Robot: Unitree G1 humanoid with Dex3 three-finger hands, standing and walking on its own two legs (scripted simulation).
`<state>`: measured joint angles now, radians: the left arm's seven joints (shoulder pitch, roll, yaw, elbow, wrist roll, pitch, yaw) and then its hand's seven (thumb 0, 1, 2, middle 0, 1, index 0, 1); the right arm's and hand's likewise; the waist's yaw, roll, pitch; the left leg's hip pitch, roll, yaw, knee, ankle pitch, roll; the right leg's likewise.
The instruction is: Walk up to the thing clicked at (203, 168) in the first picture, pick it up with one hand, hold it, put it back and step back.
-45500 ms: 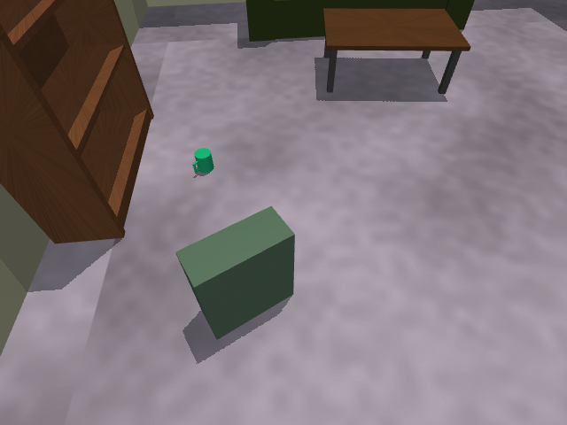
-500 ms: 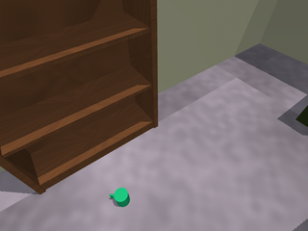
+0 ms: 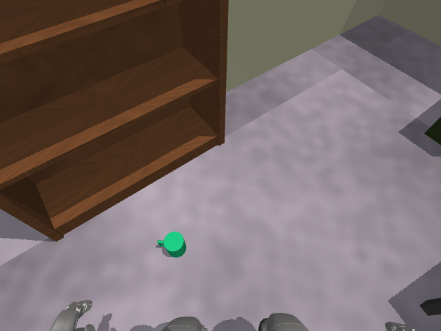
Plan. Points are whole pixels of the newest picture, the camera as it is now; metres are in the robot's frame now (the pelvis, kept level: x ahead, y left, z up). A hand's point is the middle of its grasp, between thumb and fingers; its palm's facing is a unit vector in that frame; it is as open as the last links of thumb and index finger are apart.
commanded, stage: step back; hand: left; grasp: from above
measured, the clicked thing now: (171, 244) +0.46 +0.23 -0.71
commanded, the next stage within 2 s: none
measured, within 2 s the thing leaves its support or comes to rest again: neither
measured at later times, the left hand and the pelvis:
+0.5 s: hand out of the picture +0.03 +0.25 -0.15, palm faces -0.10 -0.91 -0.39, open 7.4 cm; pelvis -0.09 +0.00 -0.01, yaw -5 degrees
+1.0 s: hand out of the picture -0.10 +0.28 -0.15, palm faces -0.01 -0.94 -0.34, open 7.4 cm; pelvis -0.22 +0.02 +0.01, yaw -2 degrees
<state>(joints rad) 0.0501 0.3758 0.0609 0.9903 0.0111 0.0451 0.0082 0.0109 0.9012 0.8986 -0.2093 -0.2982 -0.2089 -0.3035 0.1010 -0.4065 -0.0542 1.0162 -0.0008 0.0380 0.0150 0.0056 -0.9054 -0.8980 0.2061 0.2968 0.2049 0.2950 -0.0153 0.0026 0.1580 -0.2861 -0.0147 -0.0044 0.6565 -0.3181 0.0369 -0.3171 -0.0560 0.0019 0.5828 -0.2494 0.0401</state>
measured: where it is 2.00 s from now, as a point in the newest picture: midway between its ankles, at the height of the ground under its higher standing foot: outside the picture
